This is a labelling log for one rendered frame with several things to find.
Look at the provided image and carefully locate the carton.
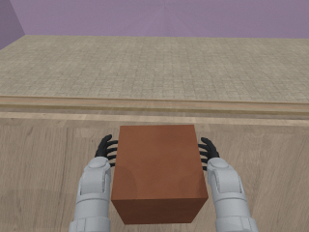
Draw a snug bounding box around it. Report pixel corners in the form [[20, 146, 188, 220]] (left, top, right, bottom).
[[110, 125, 209, 225]]

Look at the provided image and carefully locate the robot right hand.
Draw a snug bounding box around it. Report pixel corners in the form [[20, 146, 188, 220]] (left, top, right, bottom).
[[198, 137, 220, 171]]

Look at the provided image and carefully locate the robot left hand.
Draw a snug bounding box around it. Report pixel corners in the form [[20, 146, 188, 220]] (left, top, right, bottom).
[[95, 134, 119, 167]]

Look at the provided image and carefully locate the robot left forearm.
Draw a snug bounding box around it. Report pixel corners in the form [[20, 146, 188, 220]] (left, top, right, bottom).
[[69, 157, 111, 232]]

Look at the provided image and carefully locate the robot right forearm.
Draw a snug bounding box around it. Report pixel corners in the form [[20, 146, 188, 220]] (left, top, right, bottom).
[[207, 158, 259, 232]]

